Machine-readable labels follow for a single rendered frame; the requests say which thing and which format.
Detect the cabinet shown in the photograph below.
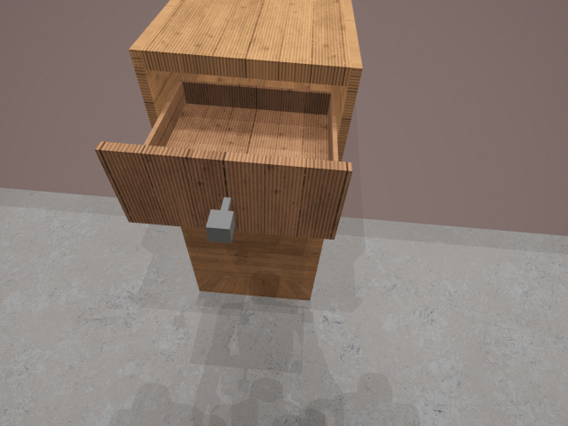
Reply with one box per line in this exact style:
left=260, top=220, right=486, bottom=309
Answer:
left=129, top=0, right=363, bottom=301

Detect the drawer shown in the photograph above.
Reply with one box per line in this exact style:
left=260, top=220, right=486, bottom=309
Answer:
left=95, top=80, right=352, bottom=240

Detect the handle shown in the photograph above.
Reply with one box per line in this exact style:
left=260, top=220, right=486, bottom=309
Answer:
left=206, top=197, right=235, bottom=243

